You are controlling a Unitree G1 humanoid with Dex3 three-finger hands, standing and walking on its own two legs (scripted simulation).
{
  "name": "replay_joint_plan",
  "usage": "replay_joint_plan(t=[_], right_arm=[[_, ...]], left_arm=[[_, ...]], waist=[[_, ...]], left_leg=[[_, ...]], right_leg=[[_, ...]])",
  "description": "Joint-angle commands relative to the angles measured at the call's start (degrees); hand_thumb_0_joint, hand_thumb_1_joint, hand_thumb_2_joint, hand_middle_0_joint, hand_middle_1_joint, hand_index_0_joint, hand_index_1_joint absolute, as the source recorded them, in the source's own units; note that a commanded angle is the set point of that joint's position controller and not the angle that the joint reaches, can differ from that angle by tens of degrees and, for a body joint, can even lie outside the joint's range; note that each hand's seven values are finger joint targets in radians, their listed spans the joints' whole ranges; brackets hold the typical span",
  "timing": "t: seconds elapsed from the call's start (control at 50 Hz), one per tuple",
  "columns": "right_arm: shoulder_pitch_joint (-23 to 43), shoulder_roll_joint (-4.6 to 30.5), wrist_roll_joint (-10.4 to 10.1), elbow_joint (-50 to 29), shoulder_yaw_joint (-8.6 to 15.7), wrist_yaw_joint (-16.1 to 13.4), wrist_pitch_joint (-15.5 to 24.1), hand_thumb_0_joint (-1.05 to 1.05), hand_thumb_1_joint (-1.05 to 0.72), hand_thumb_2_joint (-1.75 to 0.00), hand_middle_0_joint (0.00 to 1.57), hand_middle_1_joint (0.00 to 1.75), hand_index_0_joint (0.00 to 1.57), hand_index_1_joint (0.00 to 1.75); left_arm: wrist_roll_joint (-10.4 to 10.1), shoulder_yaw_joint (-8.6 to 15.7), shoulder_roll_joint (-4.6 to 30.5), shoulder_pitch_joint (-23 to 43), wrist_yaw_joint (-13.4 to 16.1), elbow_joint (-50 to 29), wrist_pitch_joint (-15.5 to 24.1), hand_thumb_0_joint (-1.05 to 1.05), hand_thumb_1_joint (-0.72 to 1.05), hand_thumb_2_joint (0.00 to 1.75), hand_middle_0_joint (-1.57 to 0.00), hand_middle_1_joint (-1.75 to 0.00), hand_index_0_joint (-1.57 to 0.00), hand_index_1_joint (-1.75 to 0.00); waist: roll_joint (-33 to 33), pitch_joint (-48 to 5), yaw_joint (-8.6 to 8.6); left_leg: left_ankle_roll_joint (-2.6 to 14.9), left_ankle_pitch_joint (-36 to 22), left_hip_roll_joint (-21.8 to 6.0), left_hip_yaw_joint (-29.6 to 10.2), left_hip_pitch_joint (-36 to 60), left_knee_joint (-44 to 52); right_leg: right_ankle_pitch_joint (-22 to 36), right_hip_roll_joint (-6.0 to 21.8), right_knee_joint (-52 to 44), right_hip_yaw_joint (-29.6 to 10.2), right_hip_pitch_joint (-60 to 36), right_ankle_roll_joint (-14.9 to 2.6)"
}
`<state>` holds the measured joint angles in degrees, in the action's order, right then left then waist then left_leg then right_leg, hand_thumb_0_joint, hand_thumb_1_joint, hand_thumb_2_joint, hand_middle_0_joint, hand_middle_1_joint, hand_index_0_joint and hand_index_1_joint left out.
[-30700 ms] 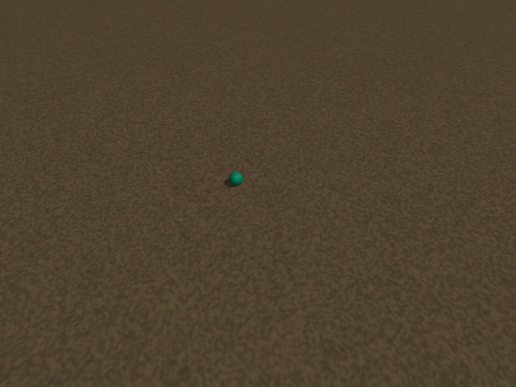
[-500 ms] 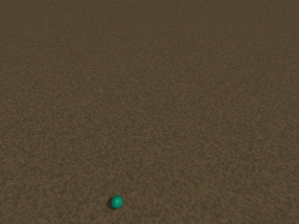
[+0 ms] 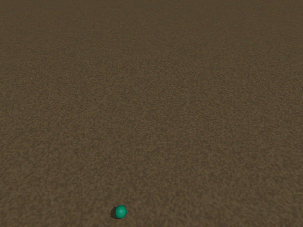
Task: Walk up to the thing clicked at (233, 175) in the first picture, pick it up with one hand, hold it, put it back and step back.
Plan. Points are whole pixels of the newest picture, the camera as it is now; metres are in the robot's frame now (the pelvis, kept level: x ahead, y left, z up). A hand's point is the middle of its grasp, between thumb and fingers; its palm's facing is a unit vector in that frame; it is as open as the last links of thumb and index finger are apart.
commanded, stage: stand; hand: left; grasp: from above
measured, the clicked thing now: (120, 211) +0.42 +0.21 -0.74
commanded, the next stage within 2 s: step back in 1.68 s
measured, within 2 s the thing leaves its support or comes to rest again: neither
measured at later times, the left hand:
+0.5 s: hand out of the picture +0.05 +0.24 -0.16, palm faces +0.01 -0.94 -0.33, open 7.4 cm
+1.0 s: hand out of the picture +0.09 +0.24 -0.16, palm faces +0.00 -0.94 -0.34, open 7.4 cm
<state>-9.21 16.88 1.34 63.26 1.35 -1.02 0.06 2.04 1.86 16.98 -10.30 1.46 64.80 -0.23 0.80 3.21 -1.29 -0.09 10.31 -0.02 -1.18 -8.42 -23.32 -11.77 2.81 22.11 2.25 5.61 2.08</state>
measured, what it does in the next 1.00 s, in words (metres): stands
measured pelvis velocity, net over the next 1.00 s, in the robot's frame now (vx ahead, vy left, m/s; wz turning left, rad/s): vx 0.02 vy -0.01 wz -0.01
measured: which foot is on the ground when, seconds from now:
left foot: down 0.00-1.00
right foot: down 0.00-1.00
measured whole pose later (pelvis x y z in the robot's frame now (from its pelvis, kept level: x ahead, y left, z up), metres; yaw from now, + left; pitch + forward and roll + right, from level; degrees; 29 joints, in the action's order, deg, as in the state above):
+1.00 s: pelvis +0.02 -0.01 +0.00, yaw +0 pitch -2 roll +0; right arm -6.1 19.1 0.9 65.6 0.1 -0.6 0.7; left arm 1.1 1.5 18.4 -6.1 0.4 66.0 0.3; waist 0.6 3.3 -0.6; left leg -0.6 9.9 -0.5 -0.9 -7.6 -20.0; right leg -11.4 2.3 19.0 2.1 5.1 1.7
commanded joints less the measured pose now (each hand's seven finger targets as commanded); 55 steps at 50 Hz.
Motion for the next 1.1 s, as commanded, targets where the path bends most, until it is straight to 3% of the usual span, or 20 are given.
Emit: replay_joint_plan(t=[0.0, 0.16, 0.46, 0.54, 0.68, 0.72, 0.98, 1.04, 1.08], right_arm=[[2.53, 11.04, 0.05, -2.63, 2.08, -0.51, 1.14, 0.0, -0.9, -0.9, 0.2, 0.3, 0.2, 0.3], [3.19, 11.68, -0.01, -1.82, 1.81, -0.26, 1.09, 0.0, -0.9, -0.9, 0.2, 0.3, 0.2, 0.3], [3.84, 12.49, -0.22, -1.14, 1.24, -0.16, 1.38, 0.0, -0.9, -0.9, 0.2, 0.3, 0.2, 0.3], [3.39, 12.64, -0.21, -0.68, 1.09, -0.2, 1.3, 0.0, -0.9, -0.9, 0.2, 0.3, 0.2, 0.3], [4.56, 13.11, -0.34, -0.76, 0.96, -0.11, 1.35, 0.0, -0.9, -0.9, 0.2, 0.3, 0.2, 0.3], [4.78, 13.08, -0.34, -0.9, 0.95, -0.08, 1.5, 0.0, -0.9, -0.9, 0.2, 0.3, 0.2, 0.3], [5.3, 13.64, -0.46, -0.53, 0.94, -0.15, 1.83, 0.0, -0.9, -0.9, 0.2, 0.3, 0.2, 0.3], [5.1, 13.63, -0.37, -0.57, 0.86, -0.14, 1.7, 0.0, -0.9, -0.9, 0.2, 0.3, 0.2, 0.3], [5.49, 13.9, -0.36, -0.67, 0.97, -0.15, 1.7, 0.0, -0.9, -0.9, 0.2, 0.3, 0.2, 0.3]], left_arm=[[-0.3, 2.06, 10.91, 1.82, 0.55, -2.23, 1.19, 0.0, 0.9, 0.9, -0.2, -0.3, -0.2, -0.3], [-0.46, 1.93, 11.69, 2.65, 0.26, -1.52, 1.23, 0.0, 0.9, 0.9, -0.2, -0.3, -0.2, -0.3], [-0.78, 1.82, 12.36, 3.78, 0.0, -1.26, 1.67, 0.0, 0.9, 0.9, -0.2, -0.3, -0.2, -0.3], [-0.83, 1.77, 12.28, 3.68, -0.11, -1.15, 1.49, 0.0, 0.9, 0.9, -0.2, -0.3, -0.2, -0.3], [-0.81, 1.71, 12.53, 4.44, -0.25, -1.4, 1.57, 0.0, 0.9, 0.9, -0.2, -0.3, -0.2, -0.3], [-0.86, 1.76, 12.52, 4.77, -0.19, -1.63, 1.75, 0.0, 0.9, 0.9, -0.2, -0.3, -0.2, -0.3], [-1.17, 1.71, 12.76, 5.37, -0.34, -1.72, 1.61, 0.0, 0.9, 0.9, -0.2, -0.3, -0.2, -0.3], [-1.16, 1.81, 12.98, 5.99, -0.38, -1.73, 1.53, 0.0, 0.9, 0.9, -0.2, -0.3, -0.2, -0.3], [-1.2, 1.81, 13.2, 6.07, -0.38, -1.93, 1.53, 0.0, 0.9, 0.9, -0.2, -0.3, -0.2, -0.3]], waist=[[0.24, 0.1, 0.35], [-0.2, 0.52, 0.47], [-0.86, -2.21, 0.82], [-0.17, -1.87, 0.98], [-0.15, -2.05, 1.0], [-0.73, -3.36, 0.9], [-0.24, -4.4, 0.77], [-0.77, -4.01, 1.17], [-0.56, -4.45, 0.9]], left_leg=[[1.43, 3.08, -5.49, -6.31, -2.74, 7.34], [1.43, 5.22, -5.89, -6.55, -3.36, 8.09], [1.52, -3.2, -6.23, -5.5, 0.32, 6.45], [1.43, -0.95, -6.28, -5.45, -0.64, 7.01], [1.34, -2.08, -6.34, -5.32, -0.43, 7.06], [1.45, -5.82, -6.74, -5.37, 0.63, 6.51], [1.19, -12.49, -7.03, -4.86, 2.11, 6.14], [1.33, -9.45, -6.95, -4.64, 1.36, 6.38], [1.21, -10.64, -7.22, -4.87, 1.88, 6.62]], right_leg=[[-0.23, 3.87, -5.49, -4.31, 0.77, -2.08], [-2.23, 3.87, -6.05, -4.26, 1.45, -2.23], [2.5, 4.58, -6.76, -4.96, 1.0, -2.34], [1.99, 4.49, -6.72, -4.87, 0.62, -2.39], [2.61, 4.49, -6.95, -4.63, 0.64, -2.27], [4.67, 4.83, -6.43, -4.58, -0.41, -2.33], [9.03, 4.9, -5.95, -3.96, -1.36, -2.33], [7.62, 5.09, -6.31, -4.33, -1.48, -2.32], [7.63, 5.16, -6.19, -4.23, -1.51, -2.43]])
